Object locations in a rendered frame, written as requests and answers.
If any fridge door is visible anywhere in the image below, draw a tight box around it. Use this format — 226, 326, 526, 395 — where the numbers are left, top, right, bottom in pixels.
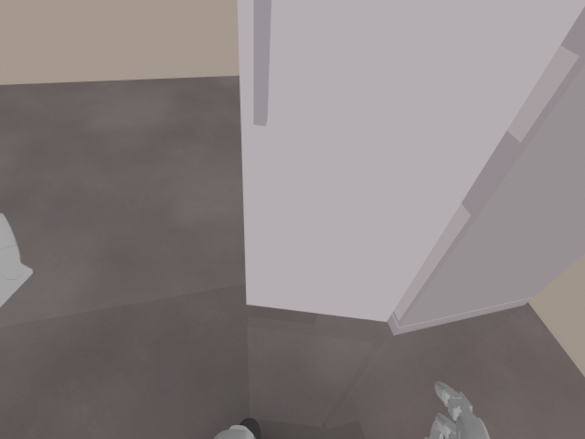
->
238, 0, 585, 322

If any robot left hand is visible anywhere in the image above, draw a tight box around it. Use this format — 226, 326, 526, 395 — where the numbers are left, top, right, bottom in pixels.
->
0, 213, 33, 308

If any robot left foot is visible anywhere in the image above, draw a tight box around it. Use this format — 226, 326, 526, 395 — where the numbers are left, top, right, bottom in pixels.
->
240, 418, 261, 439

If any robot left shin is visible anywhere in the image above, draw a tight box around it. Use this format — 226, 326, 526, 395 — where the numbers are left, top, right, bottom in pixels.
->
229, 425, 254, 437

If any handle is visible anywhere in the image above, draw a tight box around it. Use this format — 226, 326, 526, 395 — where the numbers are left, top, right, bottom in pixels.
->
253, 0, 271, 126

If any robot right hand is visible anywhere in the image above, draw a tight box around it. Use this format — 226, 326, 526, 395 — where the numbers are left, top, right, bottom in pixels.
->
424, 381, 490, 439

